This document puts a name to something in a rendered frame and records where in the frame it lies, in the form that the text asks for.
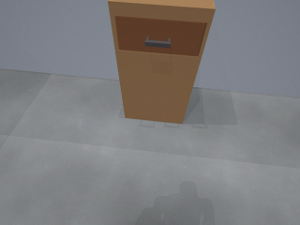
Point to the drawer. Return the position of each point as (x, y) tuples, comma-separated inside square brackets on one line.
[(132, 32)]

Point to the cabinet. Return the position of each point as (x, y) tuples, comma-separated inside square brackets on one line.
[(157, 86)]

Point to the handle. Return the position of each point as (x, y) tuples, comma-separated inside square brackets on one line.
[(157, 43)]

